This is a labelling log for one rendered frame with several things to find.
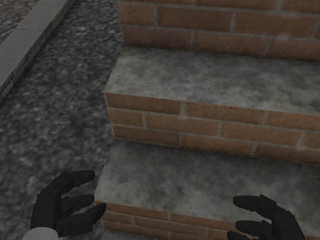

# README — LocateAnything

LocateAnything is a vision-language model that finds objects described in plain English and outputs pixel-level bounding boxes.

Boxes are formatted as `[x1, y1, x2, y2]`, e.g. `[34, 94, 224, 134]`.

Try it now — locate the left robot hand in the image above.
[28, 170, 107, 238]

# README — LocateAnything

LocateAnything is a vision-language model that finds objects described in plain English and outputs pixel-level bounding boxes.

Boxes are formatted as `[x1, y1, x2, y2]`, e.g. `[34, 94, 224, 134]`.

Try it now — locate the right robot hand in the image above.
[227, 194, 309, 240]

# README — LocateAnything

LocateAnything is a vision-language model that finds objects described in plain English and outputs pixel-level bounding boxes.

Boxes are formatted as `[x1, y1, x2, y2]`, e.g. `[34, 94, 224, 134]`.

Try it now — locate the robot left forearm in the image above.
[22, 227, 59, 240]

